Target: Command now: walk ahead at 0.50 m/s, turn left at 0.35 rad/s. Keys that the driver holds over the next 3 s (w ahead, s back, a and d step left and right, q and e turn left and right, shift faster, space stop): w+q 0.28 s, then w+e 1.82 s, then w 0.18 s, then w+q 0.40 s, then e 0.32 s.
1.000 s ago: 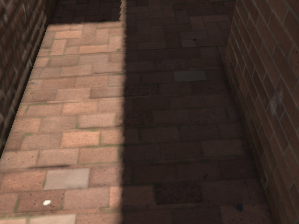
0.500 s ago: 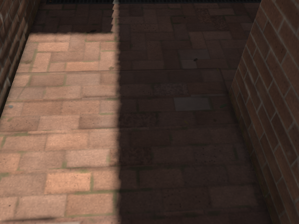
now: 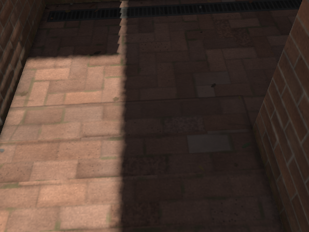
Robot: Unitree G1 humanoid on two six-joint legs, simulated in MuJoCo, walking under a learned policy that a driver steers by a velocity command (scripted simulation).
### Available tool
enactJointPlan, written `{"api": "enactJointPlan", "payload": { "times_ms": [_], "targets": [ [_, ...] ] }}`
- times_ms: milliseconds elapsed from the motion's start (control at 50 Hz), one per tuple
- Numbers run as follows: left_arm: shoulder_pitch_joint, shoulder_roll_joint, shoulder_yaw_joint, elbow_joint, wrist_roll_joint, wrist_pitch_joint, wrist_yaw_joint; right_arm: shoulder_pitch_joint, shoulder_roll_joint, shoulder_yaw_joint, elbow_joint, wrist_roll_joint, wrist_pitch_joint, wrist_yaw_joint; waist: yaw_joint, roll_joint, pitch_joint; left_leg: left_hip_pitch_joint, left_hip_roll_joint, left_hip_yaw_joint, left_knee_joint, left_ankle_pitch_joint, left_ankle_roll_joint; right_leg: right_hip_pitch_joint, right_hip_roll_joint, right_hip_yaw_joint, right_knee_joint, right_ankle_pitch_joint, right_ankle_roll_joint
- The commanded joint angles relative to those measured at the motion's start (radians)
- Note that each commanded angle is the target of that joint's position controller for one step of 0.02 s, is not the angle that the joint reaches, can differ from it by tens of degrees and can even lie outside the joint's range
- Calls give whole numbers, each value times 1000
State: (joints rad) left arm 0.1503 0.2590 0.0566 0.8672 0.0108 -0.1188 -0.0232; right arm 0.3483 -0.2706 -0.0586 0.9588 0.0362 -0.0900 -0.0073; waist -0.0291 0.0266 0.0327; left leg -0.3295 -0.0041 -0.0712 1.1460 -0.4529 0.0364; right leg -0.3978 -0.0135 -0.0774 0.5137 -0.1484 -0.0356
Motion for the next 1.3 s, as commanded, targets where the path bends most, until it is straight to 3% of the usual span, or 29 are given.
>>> {"api": "enactJointPlan", "payload": {
  "times_ms": [20,120,240,340,380,400,420,440,460,480,500,520,540,580,660,740,860,920,980,1020,1040,1060,1080,1100,1120,1140,1160,1240,1300],
  "targets": [
    [74,128,29,-7,21,-11,24,6,-98,-37,-71,15,-6,-21,35,-110,-93,-269,136,-88,48,166,1,303,-311,336,-321,-26,-114],
    [93,136,36,31,16,-6,46,-55,-56,-52,-122,14,46,-22,22,-122,2,-375,130,-53,-60,324,-21,266,-278,123,-394,40,-114],
    [97,149,40,28,19,10,69,-192,-25,-39,-173,0,60,5,53,-111,81,-383,126,40,-302,591,-19,261,-243,-70,-417,80,-87],
    [198,169,43,83,-29,34,50,-320,-2,-15,-235,-10,57,39,97,-72,130,-377,103,110,-482,462,19,419,-305,-84,-370,213,-122],
    [188,198,48,100,-47,44,42,-321,-26,-19,-253,-13,51,46,61,-95,117,-328,83,142,-538,330,47,487,-327,-61,-301,397,-125],
    [159,226,54,105,-52,49,37,-243,-60,-34,-228,-23,49,43,12,-126,62,-219,52,166,-559,304,65,506,-318,-69,-213,565,-111],
    [128,215,48,105,-52,51,32,-86,-114,-61,-179,-24,45,40,-80,-117,-34,5,8,192,-593,363,90,466,-275,-92,-45,679,-82],
    [142,163,27,107,-45,44,27,97,-191,-96,-115,-25,49,25,-154,-80,-152,314,19,146,-556,414,109,302,-219,-90,186,575,-43],
    [238,43,-8,82,-18,28,14,181,-312,-119,-94,-40,52,6,-97,196,-294,662,289,-238,-597,345,218,-57,-70,-77,590,-41,21],
    [275,24,-19,93,-44,-1,10,163,-270,-97,-115,-45,46,14,-71,273,-501,738,444,-648,-829,179,307,-174,38,156,818,-467,33],
    [147,123,12,71,-86,-8,12,102,-190,-73,-119,-43,35,24,-94,121,-368,637,415,-545,-893,113,240,-257,-14,207,874,-423,19],
    [72,120,14,46,-88,-7,17,30,-152,-61,-119,-30,22,24,-70,82,-214,491,395,-388,-891,173,198,-312,-63,181,854,-339,2],
    [53,105,16,53,-69,-1,28,-49,-104,-48,-121,-28,9,25,-34,26,-135,357,352,-259,-904,254,160,-282,-115,178,790,-232,-4],
    [123,86,33,89,-61,37,27,-113,-39,-33,-112,-46,-10,22,30,87,-84,221,285,-79,-948,370,102,-160,-158,194,716,-105,-9],
    [111,45,43,96,-54,81,27,-84,-52,-41,-76,-59,-27,4,42,54,-25,193,245,108,-984,527,98,-214,-151,174,637,-1,-2],
    [11,45,46,54,-43,82,20,-63,-67,-42,-62,-63,-21,-18,26,36,38,238,258,167,-1027,492,102,-333,-130,187,462,148,9],
    [-146,17,25,-22,-32,76,-18,-1,-96,-51,-39,-48,-3,-34,-20,1,98,378,290,283,-1015,613,90,-387,-105,76,229,201,-20],
    [-188,13,20,-66,-36,73,-40,7,-115,-58,-37,-36,19,-35,-15,7,99,457,305,334,-933,822,87,-364,-71,4,166,118,-49],
    [-93,69,46,-79,-45,76,-47,-35,-169,-69,-57,-21,40,-42,65,79,2,480,305,360,-725,1303,68,-153,28,-84,174,-22,-102],
    [167,174,99,-33,-51,80,-30,-97,-192,-71,-74,-8,44,-36,214,69,-136,361,259,361,-357,1253,26,224,92,-65,58,19,-168],
    [261,249,123,-11,-43,91,-4,-99,-139,-55,-92,-30,29,-30,226,-86,-188,100,183,340,-33,700,-22,474,-40,185,14,-11,-219],
    [204,313,128,-42,-35,79,-6,-26,3,-17,-149,-40,-10,-16,90,-286,-273,-326,-65,171,323,-123,-82,744,-280,818,-130,-121,-440],
    [241,234,99,-42,-23,64,-13,-142,-72,-25,-180,1,-57,0,150,-139,-331,-435,-32,-41,363,-112,-43,779,-307,912,-252,-163,-416],
    [211,174,85,-44,-21,49,-13,-200,-90,-28,-200,29,-77,9,138,-99,-214,-488,21,-44,297,-26,-10,685,-286,761,-254,-121,-367],
    [132,130,71,-59,-29,37,-17,-200,-89,-30,-186,13,-81,3,80,-2,-124,-445,72,-38,191,47,-3,525,-235,627,-247,-14,-323],
    [79,92,59,-71,-36,34,-13,-200,-109,-40,-174,-18,-71,-2,46,13,-98,-377,100,-36,108,83,-10,411,-200,541,-259,60,-298],
    [55,82,51,-88,-27,32,-6,-176,-115,-46,-169,-27,-54,0,16,-1,-91,-307,121,-40,63,114,-21,330,-179,494,-277,115,-290],
    [106,164,64,-91,-35,33,32,-261,-82,-34,-211,-51,-18,-5,20,-26,-31,-281,112,7,-193,242,-94,196,-123,383,-324,208,-267],
    [147,161,62,-96,-28,42,36,-365,-60,-22,-245,-50,-19,-5,62,-98,-27,-233,55,24,-429,468,-105,166,-55,313,-282,200,-216]
  ]
}}
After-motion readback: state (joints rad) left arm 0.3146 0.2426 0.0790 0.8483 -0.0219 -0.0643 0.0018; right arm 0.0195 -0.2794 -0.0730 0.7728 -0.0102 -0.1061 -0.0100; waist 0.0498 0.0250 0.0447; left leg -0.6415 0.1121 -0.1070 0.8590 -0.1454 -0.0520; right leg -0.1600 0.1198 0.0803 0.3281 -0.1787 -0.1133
